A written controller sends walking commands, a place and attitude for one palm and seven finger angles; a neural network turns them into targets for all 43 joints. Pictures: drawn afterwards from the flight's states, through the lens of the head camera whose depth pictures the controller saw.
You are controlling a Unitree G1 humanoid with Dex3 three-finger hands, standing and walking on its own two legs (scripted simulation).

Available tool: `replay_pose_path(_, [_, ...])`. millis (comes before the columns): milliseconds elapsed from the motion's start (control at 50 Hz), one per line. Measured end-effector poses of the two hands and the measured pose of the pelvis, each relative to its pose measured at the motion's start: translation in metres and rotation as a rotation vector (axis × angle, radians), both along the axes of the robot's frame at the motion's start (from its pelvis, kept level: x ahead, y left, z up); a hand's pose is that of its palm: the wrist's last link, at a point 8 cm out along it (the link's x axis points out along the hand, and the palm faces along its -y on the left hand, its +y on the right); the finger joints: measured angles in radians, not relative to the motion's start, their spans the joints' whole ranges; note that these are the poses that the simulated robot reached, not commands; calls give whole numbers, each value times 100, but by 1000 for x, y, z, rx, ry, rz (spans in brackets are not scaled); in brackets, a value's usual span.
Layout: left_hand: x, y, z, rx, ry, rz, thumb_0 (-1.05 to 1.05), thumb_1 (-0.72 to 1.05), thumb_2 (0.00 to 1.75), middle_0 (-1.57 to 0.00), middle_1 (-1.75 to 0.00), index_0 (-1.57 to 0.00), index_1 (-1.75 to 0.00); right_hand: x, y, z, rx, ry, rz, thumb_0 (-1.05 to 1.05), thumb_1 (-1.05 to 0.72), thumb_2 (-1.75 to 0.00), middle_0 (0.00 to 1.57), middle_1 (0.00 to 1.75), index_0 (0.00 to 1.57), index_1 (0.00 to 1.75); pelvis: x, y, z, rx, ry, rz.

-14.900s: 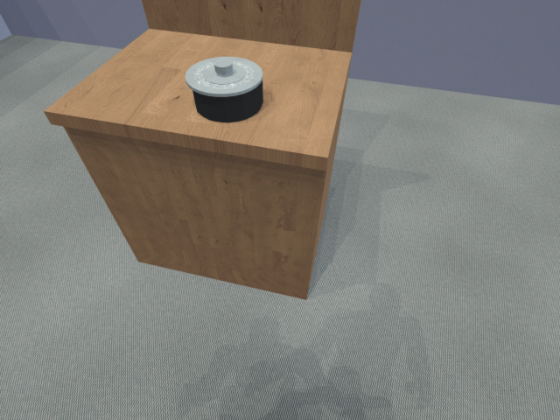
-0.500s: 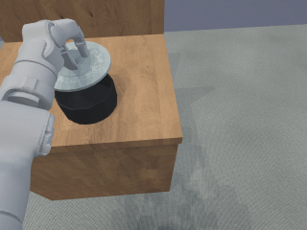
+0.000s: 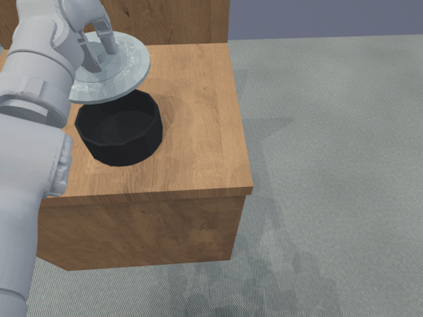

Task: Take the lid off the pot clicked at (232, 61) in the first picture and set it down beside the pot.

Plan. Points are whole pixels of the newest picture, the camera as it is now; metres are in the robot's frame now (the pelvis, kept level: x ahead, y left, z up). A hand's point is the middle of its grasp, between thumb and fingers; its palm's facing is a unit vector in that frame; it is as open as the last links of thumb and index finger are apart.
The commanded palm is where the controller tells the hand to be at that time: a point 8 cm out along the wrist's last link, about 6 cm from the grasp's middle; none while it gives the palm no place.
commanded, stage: lift the lid straight up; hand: left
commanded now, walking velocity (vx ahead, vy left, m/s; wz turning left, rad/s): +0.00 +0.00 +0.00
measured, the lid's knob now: (93, 53) +0.54 +0.16 +0.20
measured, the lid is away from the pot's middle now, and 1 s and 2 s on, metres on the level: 0.01 0.07 0.19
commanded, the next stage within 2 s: move the lid sideways beside the pot in 0.36 s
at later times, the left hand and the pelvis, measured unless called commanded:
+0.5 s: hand (79, 40) +0.51 +0.16 +0.25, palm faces -0.31 -0.09 -0.94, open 7.0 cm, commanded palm +0.51 +0.18 +0.32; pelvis +0.01 +0.00 +0.00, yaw +0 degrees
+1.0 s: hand (34, 44) +0.50 +0.23 +0.25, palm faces -0.30 -0.10 -0.95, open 7.0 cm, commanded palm +0.50 +0.24 +0.32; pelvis +0.00 +0.00 +0.00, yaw +0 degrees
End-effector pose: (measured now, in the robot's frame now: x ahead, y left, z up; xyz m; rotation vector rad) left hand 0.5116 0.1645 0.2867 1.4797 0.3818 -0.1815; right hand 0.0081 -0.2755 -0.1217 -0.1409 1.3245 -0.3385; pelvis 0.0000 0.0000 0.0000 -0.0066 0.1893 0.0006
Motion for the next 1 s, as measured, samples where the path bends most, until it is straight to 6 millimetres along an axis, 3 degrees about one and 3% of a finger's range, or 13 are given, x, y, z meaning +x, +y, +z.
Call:
replay_pose_path(260, [7, 1, 22, -3, -36, 32, 0, 42, 46, -66, -101, -66, -98, -8, 8, -4, 35, 23, -20, 1, -91, -89, 21, 30, 20, 30, 8, 0, 0, 3, 9, -9])
replay_pose_path(540, [-5, 4, 19, -9, -39, 5, 0, 41, 47, -66, -101, -66, -98, 29, -1, 0, 16, -57, 31, 1, -91, -89, 21, 30, 20, 30, 6, -3, 0, 2, -10, -1])
replay_pose_path(700, [-6, 25, 12, 19, -38, 35, -1, 41, 47, -66, -101, -66, -98, 35, -5, 4, -5, -67, 27, 1, -91, -89, 21, 30, 20, 30, 2, -4, 0, 1, -10, -4])
replay_pose_path(1000, [-10, 67, 19, 22, -46, 81, -1, 41, 46, -66, -101, -66, -98, 8, -1, 3, -2, 19, -6, 1, -91, -89, 21, 30, 20, 30, 5, 0, 1, -5, -5, -2])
